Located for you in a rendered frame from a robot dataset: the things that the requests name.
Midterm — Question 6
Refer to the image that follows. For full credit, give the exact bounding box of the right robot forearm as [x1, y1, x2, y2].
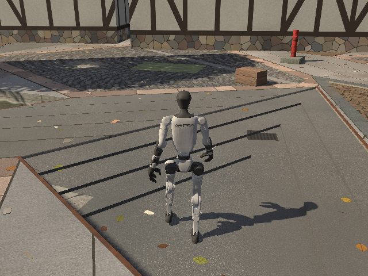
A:
[205, 137, 213, 155]

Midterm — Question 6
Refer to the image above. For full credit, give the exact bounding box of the left robot upper arm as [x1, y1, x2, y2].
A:
[158, 116, 172, 149]

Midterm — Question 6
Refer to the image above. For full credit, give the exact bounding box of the robot left hand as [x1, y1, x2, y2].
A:
[148, 167, 161, 183]

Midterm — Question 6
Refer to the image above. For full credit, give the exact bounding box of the robot torso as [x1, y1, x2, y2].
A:
[171, 113, 198, 173]

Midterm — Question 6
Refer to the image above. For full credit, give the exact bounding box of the right robot upper arm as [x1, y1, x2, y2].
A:
[195, 115, 211, 145]

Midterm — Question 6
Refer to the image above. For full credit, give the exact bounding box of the robot right hand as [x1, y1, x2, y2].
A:
[200, 152, 213, 162]

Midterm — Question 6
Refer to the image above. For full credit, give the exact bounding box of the left robot forearm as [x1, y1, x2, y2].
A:
[150, 140, 163, 168]

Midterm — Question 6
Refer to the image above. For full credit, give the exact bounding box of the robot left foot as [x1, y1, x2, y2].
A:
[165, 211, 173, 223]

